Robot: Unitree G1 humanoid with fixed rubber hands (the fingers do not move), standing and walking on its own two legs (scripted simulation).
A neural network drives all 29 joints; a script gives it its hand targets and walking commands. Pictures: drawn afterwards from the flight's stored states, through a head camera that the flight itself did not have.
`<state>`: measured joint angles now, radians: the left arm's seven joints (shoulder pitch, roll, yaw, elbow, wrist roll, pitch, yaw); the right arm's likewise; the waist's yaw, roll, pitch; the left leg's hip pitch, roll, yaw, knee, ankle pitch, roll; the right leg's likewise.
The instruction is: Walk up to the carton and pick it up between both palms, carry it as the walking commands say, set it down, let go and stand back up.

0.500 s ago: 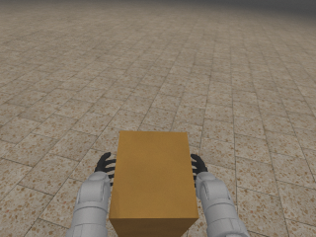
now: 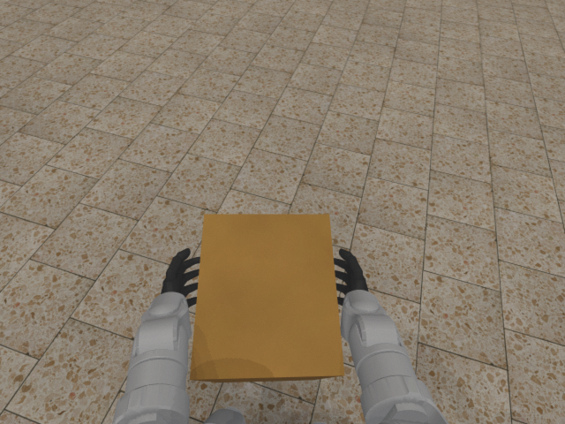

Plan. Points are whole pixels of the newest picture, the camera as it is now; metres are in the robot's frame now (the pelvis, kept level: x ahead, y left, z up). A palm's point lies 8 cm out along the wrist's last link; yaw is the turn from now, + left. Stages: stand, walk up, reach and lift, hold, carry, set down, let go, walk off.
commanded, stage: set down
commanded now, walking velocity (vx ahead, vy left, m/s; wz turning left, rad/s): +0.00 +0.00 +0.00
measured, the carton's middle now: (266, 310) +0.31 +0.07 -0.10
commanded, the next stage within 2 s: none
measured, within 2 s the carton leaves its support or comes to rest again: neither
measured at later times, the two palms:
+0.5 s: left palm (170, 309) +0.29 +0.25 -0.13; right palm (321, 306) +0.35 -0.02 -0.13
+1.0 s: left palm (188, 312) +0.32 +0.24 -0.22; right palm (319, 307) +0.38 -0.02 -0.22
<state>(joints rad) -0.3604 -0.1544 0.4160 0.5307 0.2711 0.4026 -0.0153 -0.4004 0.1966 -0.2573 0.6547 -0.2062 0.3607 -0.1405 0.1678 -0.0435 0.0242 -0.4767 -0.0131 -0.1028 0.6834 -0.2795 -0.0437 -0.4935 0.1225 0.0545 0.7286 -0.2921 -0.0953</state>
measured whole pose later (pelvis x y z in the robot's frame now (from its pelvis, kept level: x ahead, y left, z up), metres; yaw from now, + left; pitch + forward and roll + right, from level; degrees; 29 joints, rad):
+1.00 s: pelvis -0.04 +0.05 -0.14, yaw +2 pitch +30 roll +0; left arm -0.61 -0.10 0.34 0.61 0.08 0.19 0.16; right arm -0.73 0.03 -0.21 0.79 -0.07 0.16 -0.12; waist 0.09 -0.04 -0.07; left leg -1.47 -0.14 -0.11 1.42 -0.46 -0.04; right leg -1.46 0.14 0.06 1.44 -0.49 0.00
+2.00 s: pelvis -0.11 +0.04 -0.29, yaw +0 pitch +21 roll +0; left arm -1.11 0.06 0.40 0.48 0.00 0.44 0.17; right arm -1.26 -0.13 -0.15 0.72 0.06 0.38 -0.19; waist 0.13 -0.05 0.53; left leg -1.80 -0.15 -0.09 1.93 -0.49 -0.09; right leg -1.79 0.20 0.02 1.94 -0.51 0.04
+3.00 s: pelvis -0.10 +0.04 -0.37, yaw +1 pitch +25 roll +2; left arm -1.33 0.15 0.41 0.80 -0.03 0.29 0.17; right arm -1.52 -0.19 -0.15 1.04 0.03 0.28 -0.19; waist 0.12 -0.04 0.52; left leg -2.09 -0.13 -0.02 2.15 -0.50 -0.08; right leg -2.09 0.21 0.02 2.19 -0.53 0.04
